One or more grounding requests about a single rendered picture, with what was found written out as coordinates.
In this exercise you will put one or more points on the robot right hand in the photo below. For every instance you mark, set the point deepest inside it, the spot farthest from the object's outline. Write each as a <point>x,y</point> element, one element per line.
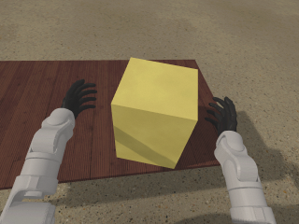
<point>227,119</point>

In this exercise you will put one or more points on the table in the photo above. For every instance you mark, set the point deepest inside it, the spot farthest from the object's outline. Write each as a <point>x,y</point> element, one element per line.
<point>31,90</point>

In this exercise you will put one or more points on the robot right forearm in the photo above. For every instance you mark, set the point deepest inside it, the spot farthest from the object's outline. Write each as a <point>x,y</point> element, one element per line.
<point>242,180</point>

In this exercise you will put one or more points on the robot left upper arm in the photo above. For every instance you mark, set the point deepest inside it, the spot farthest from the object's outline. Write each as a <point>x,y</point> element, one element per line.
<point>30,213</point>

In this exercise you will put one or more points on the robot left forearm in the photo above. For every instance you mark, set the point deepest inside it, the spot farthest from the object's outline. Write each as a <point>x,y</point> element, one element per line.
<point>43,160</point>

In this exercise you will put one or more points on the carton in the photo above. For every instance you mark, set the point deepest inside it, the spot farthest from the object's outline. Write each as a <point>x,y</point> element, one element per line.
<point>154,111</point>

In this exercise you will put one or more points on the robot left hand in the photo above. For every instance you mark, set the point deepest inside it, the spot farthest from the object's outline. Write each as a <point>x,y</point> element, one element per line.
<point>73,100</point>

